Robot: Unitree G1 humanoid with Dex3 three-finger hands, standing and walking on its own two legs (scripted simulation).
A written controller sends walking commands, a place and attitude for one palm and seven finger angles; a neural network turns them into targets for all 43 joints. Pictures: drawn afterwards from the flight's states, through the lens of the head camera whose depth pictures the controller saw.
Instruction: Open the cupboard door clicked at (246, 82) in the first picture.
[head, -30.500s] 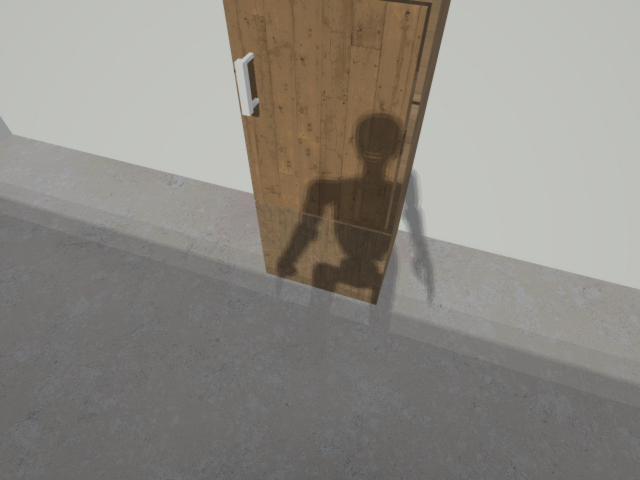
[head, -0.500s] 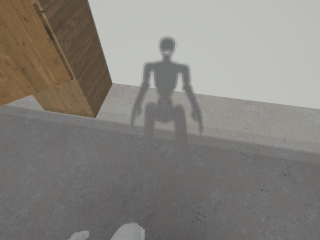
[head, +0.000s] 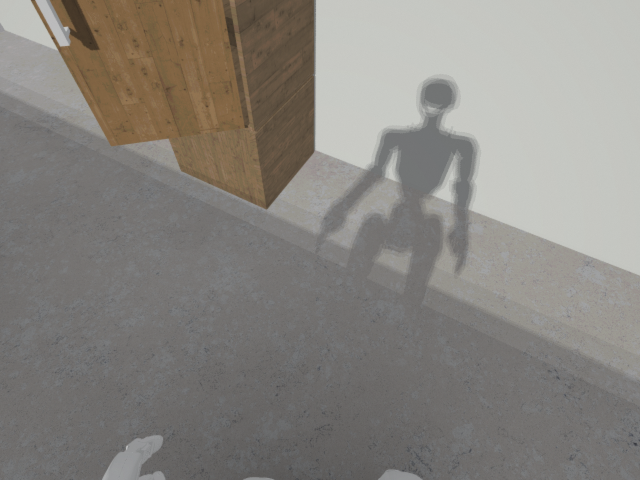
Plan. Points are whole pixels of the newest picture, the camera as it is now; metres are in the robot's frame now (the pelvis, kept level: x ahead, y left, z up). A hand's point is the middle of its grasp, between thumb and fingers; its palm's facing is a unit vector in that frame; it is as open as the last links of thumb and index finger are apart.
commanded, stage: turn to face it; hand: left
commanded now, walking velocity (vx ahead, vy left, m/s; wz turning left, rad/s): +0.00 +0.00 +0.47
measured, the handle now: (51, 10) +0.99 +0.64 +0.06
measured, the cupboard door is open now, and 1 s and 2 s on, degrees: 42 42 42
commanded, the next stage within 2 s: take the last steps up to it in 0.32 s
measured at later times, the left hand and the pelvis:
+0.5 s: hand out of the picture -0.02 +0.20 -0.19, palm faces +0.28 -0.93 -0.22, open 7.3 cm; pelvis +0.01 +0.00 -0.01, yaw +13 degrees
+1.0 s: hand out of the picture +0.02 +0.18 -0.16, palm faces +0.40 -0.90 -0.18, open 7.4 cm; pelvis +0.10 +0.03 +0.01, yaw +21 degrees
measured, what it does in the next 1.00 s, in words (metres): walks ahead, turning left: right foot, then left foot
